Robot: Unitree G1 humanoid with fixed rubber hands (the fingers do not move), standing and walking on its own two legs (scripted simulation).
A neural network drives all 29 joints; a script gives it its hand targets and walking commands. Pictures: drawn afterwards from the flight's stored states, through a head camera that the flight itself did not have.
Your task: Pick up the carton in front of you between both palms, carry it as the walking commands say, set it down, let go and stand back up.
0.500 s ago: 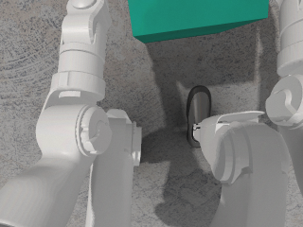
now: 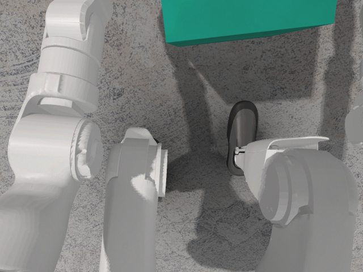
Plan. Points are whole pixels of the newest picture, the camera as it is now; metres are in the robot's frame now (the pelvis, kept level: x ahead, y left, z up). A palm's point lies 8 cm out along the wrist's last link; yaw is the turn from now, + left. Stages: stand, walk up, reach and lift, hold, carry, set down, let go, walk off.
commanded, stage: set down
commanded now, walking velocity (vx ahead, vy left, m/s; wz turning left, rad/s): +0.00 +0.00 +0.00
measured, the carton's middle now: out of the picture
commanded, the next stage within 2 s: let go in 0.96 s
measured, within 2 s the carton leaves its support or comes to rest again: neither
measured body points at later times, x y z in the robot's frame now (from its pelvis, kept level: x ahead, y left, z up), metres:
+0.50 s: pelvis +0.01 -0.01 +0.11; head +0.36 -0.08 +0.38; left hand +0.59 +0.09 -0.01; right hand +0.57 -0.30 -0.01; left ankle +0.09 +0.13 -0.35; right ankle +0.16 -0.14 -0.35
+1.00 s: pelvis +0.05 -0.02 +0.24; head +0.36 -0.09 +0.55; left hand +0.59 +0.09 +0.13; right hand +0.57 -0.31 +0.13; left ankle +0.09 +0.13 -0.35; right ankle +0.16 -0.14 -0.35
